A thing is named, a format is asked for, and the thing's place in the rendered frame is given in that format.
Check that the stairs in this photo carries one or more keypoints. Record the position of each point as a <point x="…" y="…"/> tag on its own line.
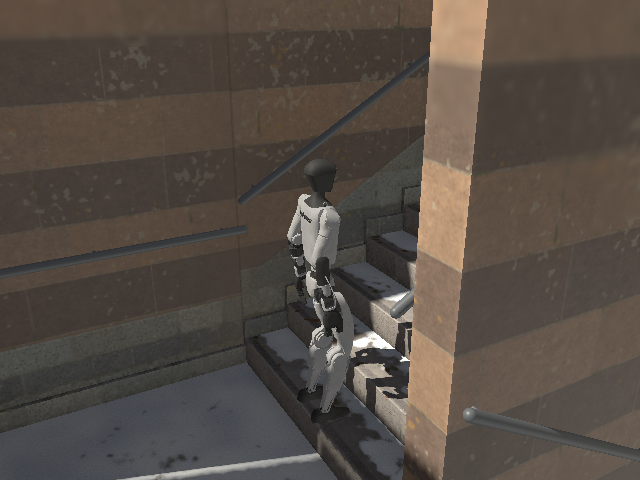
<point x="368" y="444"/>

